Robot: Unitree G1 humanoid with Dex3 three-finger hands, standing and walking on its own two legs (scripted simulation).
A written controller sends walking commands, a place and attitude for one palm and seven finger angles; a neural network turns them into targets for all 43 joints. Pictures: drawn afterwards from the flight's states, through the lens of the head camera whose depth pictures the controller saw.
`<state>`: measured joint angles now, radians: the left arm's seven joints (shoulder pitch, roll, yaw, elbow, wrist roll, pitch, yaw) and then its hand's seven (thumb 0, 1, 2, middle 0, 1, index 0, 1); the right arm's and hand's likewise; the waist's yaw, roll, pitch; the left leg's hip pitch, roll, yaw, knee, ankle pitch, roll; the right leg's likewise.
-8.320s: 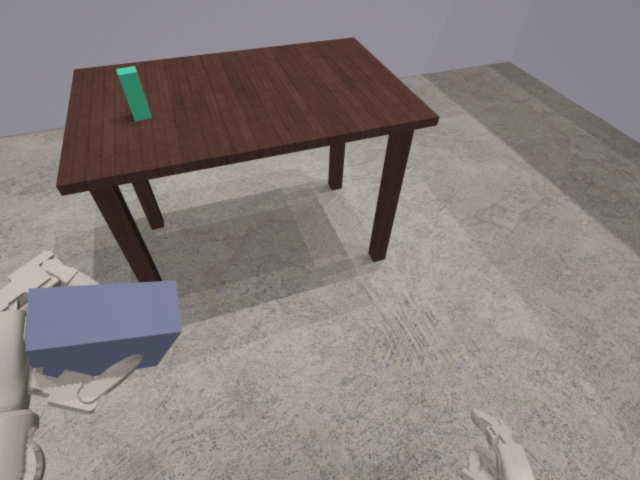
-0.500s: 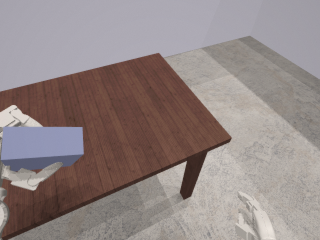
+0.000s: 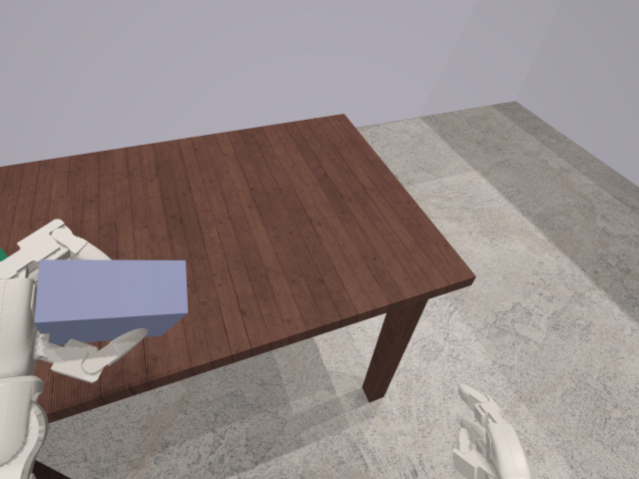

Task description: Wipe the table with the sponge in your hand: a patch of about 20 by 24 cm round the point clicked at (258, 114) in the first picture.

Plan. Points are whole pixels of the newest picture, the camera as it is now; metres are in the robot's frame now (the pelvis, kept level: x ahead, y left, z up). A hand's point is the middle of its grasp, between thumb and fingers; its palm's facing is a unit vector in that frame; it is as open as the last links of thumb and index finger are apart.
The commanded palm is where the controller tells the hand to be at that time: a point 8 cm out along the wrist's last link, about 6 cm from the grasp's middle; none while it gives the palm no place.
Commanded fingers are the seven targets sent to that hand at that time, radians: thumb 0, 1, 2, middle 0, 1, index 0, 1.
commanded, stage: come to a stop and stand still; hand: left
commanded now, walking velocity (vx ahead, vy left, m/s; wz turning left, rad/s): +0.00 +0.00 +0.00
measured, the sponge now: (132, 304) +0.23 +0.22 +0.15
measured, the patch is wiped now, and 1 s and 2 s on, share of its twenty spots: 0.00 0.00 0.00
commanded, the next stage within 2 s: look again from close up in 0.32 s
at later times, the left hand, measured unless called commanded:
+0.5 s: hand (92, 306) +0.22 +0.25 +0.16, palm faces +0.42 -0.81 -0.42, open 9.4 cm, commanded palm +0.15 +0.28 +0.18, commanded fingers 0.00 0.10 1.30 -1.20 -1.60 -1.20 -1.60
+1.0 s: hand (125, 283) +0.25 +0.23 +0.15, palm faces +0.37 -0.83 -0.43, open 9.4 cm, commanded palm +0.20 +0.27 +0.18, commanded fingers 0.00 0.10 1.30 -1.20 -1.60 -1.20 -1.60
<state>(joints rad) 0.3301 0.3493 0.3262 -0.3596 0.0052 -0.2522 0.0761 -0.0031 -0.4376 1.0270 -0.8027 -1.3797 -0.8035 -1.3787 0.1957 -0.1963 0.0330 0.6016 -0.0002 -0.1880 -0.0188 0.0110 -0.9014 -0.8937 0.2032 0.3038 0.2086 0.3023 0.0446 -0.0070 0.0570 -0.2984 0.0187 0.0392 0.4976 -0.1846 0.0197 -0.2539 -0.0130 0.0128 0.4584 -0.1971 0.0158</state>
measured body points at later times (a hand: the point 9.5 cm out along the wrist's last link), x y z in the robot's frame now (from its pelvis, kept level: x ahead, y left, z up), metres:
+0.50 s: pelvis +0.00 -0.01 -0.01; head +0.01 +0.00 +0.44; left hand +0.19 +0.29 +0.18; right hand +0.17 -0.22 -0.09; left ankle +0.09 +0.10 -0.73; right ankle +0.05 -0.12 -0.74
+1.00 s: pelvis +0.05 -0.02 +0.00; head +0.06 -0.01 +0.45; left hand +0.23 +0.27 +0.18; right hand +0.22 -0.23 -0.08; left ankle +0.05 +0.10 -0.74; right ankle +0.05 -0.13 -0.74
